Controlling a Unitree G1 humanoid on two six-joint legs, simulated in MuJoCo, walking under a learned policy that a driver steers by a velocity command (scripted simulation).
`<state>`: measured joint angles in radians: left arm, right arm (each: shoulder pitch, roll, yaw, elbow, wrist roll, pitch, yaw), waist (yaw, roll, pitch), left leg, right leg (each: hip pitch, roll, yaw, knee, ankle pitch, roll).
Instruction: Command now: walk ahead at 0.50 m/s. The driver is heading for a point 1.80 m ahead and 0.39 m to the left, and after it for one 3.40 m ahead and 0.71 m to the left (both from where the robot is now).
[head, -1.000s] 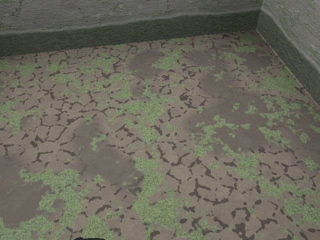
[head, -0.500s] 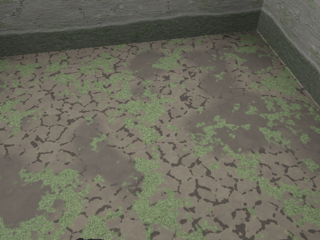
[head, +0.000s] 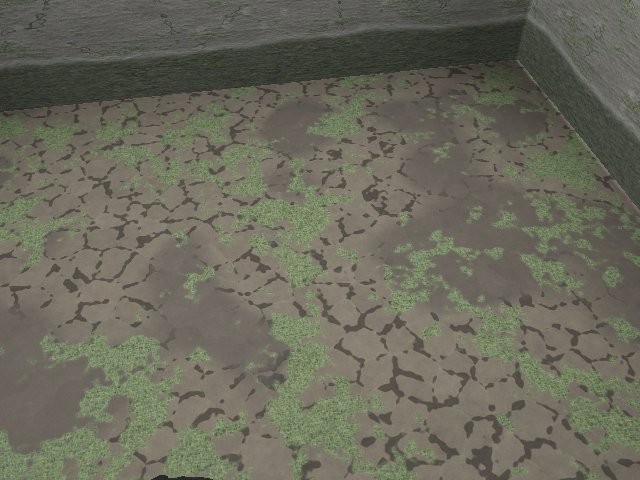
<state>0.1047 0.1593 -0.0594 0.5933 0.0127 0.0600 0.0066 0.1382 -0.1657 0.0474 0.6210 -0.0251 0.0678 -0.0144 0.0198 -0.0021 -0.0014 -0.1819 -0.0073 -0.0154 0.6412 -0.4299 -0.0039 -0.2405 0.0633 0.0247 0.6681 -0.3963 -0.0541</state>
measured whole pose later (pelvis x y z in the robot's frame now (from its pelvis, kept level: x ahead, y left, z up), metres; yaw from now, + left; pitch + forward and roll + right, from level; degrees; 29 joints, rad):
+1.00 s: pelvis +0.00 +0.00 +0.00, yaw +0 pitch -2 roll +0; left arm 0.12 0.16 -0.06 0.59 0.01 0.06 0.01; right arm 0.14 -0.16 0.05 0.62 -0.03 0.07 -0.02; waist 0.02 0.00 -0.01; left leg -0.18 -0.01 -0.02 0.65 -0.44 0.00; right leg -0.24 0.06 0.02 0.68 -0.40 -0.05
